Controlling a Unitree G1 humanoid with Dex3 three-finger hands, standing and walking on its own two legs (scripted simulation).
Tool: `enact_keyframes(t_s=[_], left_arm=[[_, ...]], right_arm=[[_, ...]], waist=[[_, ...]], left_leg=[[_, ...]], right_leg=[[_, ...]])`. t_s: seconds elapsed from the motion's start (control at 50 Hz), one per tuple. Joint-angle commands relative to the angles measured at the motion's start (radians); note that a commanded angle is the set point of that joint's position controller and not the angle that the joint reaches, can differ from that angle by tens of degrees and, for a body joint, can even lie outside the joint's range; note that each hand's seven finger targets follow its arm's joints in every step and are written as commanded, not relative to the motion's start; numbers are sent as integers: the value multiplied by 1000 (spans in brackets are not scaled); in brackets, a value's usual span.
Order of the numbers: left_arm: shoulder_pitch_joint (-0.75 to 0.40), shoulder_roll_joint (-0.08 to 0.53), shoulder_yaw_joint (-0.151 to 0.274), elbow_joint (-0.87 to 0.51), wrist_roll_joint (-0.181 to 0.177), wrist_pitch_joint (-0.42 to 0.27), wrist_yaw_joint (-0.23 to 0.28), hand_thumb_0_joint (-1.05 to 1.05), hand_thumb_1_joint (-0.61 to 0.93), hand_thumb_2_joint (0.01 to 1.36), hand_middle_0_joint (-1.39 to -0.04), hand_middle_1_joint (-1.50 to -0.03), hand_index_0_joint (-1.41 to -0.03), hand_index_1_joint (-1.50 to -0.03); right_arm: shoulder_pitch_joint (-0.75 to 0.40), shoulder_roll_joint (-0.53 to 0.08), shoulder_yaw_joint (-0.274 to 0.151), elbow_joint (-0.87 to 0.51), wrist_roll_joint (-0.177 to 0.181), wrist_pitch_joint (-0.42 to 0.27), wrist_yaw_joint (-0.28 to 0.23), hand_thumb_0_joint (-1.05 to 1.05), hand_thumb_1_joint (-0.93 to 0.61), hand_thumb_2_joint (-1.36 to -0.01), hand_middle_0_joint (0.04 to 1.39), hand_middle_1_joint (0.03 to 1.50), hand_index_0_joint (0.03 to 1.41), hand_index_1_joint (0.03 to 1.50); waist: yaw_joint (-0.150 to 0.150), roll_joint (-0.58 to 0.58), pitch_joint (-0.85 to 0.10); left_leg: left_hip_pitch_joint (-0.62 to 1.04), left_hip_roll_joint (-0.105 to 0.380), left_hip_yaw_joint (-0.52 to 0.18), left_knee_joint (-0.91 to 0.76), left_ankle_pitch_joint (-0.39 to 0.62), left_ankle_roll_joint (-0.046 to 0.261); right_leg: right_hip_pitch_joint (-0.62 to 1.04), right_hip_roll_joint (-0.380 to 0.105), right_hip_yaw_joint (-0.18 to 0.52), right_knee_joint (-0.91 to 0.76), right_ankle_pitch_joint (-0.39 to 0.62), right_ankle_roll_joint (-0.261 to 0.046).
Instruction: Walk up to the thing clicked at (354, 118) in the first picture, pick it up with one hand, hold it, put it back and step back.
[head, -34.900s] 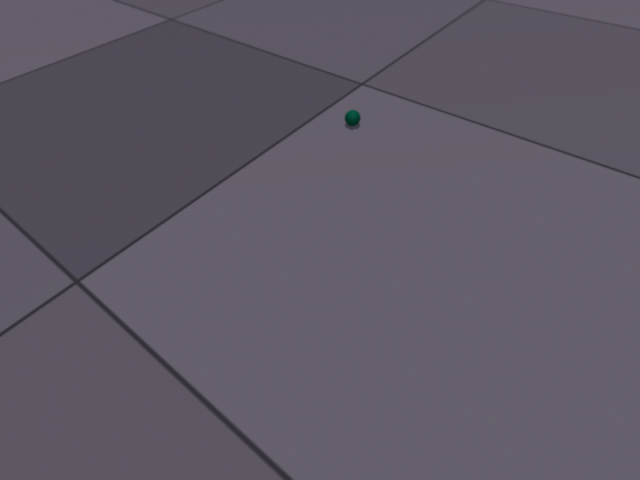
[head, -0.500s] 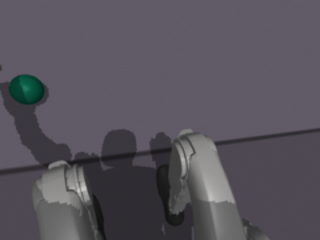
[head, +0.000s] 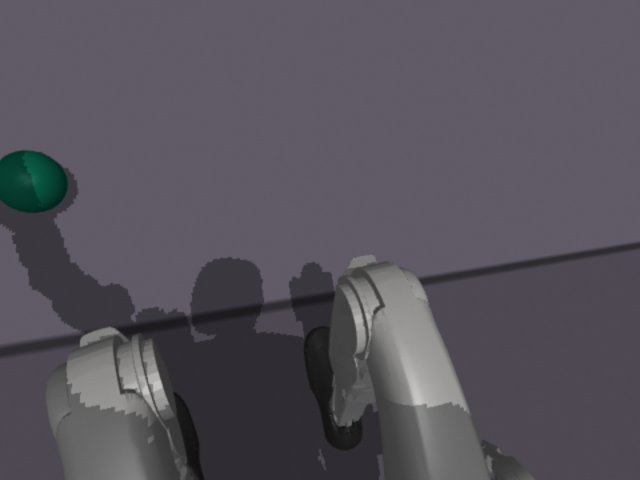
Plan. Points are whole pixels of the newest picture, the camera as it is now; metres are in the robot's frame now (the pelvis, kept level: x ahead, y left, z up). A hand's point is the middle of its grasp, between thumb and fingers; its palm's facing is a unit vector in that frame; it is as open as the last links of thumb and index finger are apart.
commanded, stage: rise first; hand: left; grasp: from above
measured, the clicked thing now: (31, 182) +0.54 +0.27 -0.28
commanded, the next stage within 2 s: approach in 0.72 s
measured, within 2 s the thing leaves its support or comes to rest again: neither
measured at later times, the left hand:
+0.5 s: hand out of the picture +0.49 +0.31 -0.16, palm faces -0.47 -0.05 -0.88, open 14.1 cm
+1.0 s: hand out of the picture +0.49 +0.30 -0.16, palm faces -0.46 -0.04 -0.89, open 14.1 cm
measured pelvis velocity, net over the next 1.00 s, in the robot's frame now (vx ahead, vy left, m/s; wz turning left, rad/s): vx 0.00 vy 0.00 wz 0.00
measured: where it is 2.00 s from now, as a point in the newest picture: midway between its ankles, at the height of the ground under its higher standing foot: (264, 442)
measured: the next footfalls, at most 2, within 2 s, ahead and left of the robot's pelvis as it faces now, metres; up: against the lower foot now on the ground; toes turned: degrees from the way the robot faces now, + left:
none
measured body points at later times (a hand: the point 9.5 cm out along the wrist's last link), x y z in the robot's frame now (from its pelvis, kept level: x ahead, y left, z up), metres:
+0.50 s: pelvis +0.00 +0.00 +0.00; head +0.26 +0.07 +0.36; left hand +0.51 +0.31 -0.11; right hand +0.03 -0.27 -0.08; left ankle +0.07 +0.12 -0.29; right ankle +0.12 -0.13 -0.29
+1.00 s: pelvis +0.00 +0.00 +0.00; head +0.25 +0.08 +0.36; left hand +0.51 +0.30 -0.11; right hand +0.02 -0.27 -0.08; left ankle +0.07 +0.12 -0.29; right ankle +0.12 -0.13 -0.29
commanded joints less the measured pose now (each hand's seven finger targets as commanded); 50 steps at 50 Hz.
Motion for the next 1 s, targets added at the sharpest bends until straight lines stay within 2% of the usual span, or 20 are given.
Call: enact_keyframes(t_s=[0.0, 0.04, 0.1, 0.14, 0.18, 0.2, 0.24, 0.3, 0.34, 0.42, 0.5, 0.6, 0.68, 0.76, 0.78, 0.8, 0.82, 0.9, 0.96, 0.98], left_arm=[[-309, 258, 22, -139, -18, 4, 39, 0, -557, 1012, -68, -1042, -68, -1042], [-318, 282, 36, -180, -19, 5, 41, 0, -565, 1021, -67, -1033, -63, -1037], [-300, 256, 17, -149, -20, 12, 30, 0, -562, 1013, -66, -1047, -66, -1048], [-308, 288, 37, -189, -28, 13, 30, 0, -563, 1016, -70, -1040, -67, -1042], [-290, 245, 15, -194, -32, 19, 21, 0, -564, 1016, -68, -1044, -66, -1045], [-311, 238, 14, -203, -33, 20, 18, 0, -569, 1024, -68, -1032, -62, -1038], [-311, 240, 11, -195, -42, 21, 12, 0, -564, 1020, -68, -1034, -65, -1038], [-312, 251, 13, -193, -36, 20, 5, 0, -564, 1020, -68, -1033, -65, -1037], [-300, 224, -3, -147, -42, 18, -2, 0, -555, 1013, -77, -1027, -73, -1031], [-319, 255, 10, -192, -33, 9, -6, 0, -548, 1011, -87, -1016, -82, -1021], [-309, 237, -5, -178, -30, 7, -4, 0, -561, 1019, -71, -1035, -68, -1038], [-340, 236, -6, -175, -31, 6, 1, 0, -563, 1023, -74, -1030, -69, -1036], [-326, 253, 1, -159, -27, 14, 7, 0, -558, 1021, -76, -1025, -71, -1030], [-324, 230, -13, -121, -23, 18, 6, 0, -563, 1024, -68, -1024, -63, -1029], [-342, 245, -4, -166, -22, 15, 6, 0, -568, 1030, -72, -1017, -64, -1025], [-328, 256, -3, -141, -22, 18, 7, 0, -611, 1110, -81, -977, -37, -1024], [-339, 255, 0, -167, -21, 15, 9, 0, -576, 1030, -63, -1057, -60, -1065], [-386, 172, -45, -166, -41, 13, 6, 0, -559, 1011, -64, -1082, -69, -1077], [-446, 148, -71, -182, -31, 12, 15, 0, -560, 1009, -64, -1078, -69, -1073], [-477, 169, -61, -185, -28, 15, 23, 0, -553, 1007, -64, -1082, -71, -1075]], right_arm=[[231, -269, -85, 10, 0, -1, -11, 0, -907, -903, 200, 300, 200, 300], [231, -270, -88, 5, 4, -1, -13, 0, -906, -902, 200, 300, 200, 300], [237, -265, -90, 6, 4, -3, -10, 0, -908, -903, 200, 300, 200, 300], [236, -266, -92, 2, 9, -3, -11, 0, -908, -903, 200, 300, 200, 300], [238, -261, -95, 5, 10, -3, -10, 0, -908, -903, 200, 300, 200, 300], [244, -263, -96, 8, 12, -2, -11, 0, -906, -902, 200, 300, 200, 300], [237, -267, -96, 10, 17, 0, -12, 0, -907, -902, 200, 300, 200, 300], [248, -266, -95, 7, 17, 3, -12, 0, -905, -902, 200, 300, 200, 300], [241, -264, -92, 5, 18, 4, -10, 0, -905, -902, 200, 300, 200, 300], [243, -267, -91, 3, 17, 4, -11, 0, -905, -902, 200, 300, 200, 300], [236, -261, -90, 2, 18, 7, -12, 0, -905, -902, 200, 300, 200, 300], [241, -261, -82, -2, 11, 7, -11, 0, -904, -901, 200, 300, 200, 300], [235, -268, -82, -4, 15, 6, -13, 0, -903, -901, 200, 300, 200, 300], [236, -266, -77, -5, 14, 2, -14, 0, -901, -900, 200, 300, 200, 300], [237, -271, -78, -5, 14, 1, -14, 0, -901, -900, 200, 300, 200, 300], [232, -267, -78, -7, 15, 0, -15, 0, -908, -902, 200, 300, 200, 300], [235, -268, -76, -11, 13, 0, -14, 0, -906, -898, 200, 300, 200, 300], [244, -259, -77, 1, 12, -7, -14, 0, -908, -898, 200, 300, 200, 300], [261, -259, -76, 13, 9, -13, -18, 0, -907, -898, 200, 300, 200, 300], [261, -267, -77, 15, 9, -14, -20, 0, -906, -898, 200, 300, 200, 300]], waist=[[-20, 369, -711], [-6, 391, -731], [-23, 356, -691], [-8, 367, -718], [-5, 380, -741], [-19, 381, -734], [-17, 373, -702], [-16, 360, -711], [-29, 340, -682], [-16, 376, -709], [-14, 373, -718], [-31, 350, -689], [-17, 355, -703], [-34, 362, -657], [-30, 382, -673], [-24, 381, -670], [-26, 388, -691], [-63, 361, -672], [-83, 397, -683], [-78, 401, -682]], left_leg=[[523, -29, 83, -266, 210, 12], [541, -27, 82, -271, 209, 10], [500, -28, 92, -259, 186, 17], [502, -29, 95, -265, 185, 18], [549, -24, 88, -270, 213, 11], [549, -27, 88, -269, 214, 11], [526, -26, 78, -278, 203, 11], [529, -27, 81, -273, 214, 13], [505, -27, 76, -276, 197, 14], [535, -27, 83, -276, 215, 10], [531, -27, 86, -275, 215, 10], [496, -29, 92, -278, 180, 17], [516, -28, 81, -284, 192, 13], [518, -28, 73, -293, 172, 11], [540, -27, 70, -296, 185, 8], [529, -28, 76, -289, 174, 10], [533, -29, 81, -287, 191, 10], [514, -27, 80, -280, 147, 14], [536, -24, 79, -278, 162, 9], [537, -24, 71, -282, 154, 8]], right_leg=[[358, 56, -95, -196, 191, -68], [354, 54, -95, -199, 189, -69], [361, 58, -91, -206, 174, -69], [375, 57, -87, -211, 172, -69], [368, 58, -92, -204, 191, -73], [360, 56, -89, -208, 198, -71], [341, 54, -93, -206, 188, -71], [360, 55, -91, -212, 197, -71], [349, 56, -94, -208, 182, -71], [362, 54, -91, -210, 193, -71], [365, 60, -91, -214, 192, -74], [380, 60, -92, -232, 166, -69], [359, 59, -94, -219, 175, -73], [314, 57, -100, -210, 156, -75], [316, 55, -100, -207, 168, -73], [323, 57, -95, -211, 160, -76], [342, 56, -96, -214, 174, -72], [321, 60, -97, -225, 146, -72], [319, 62, -101, -217, 164, -75], [292, 59, -103, -213, 160, -76]])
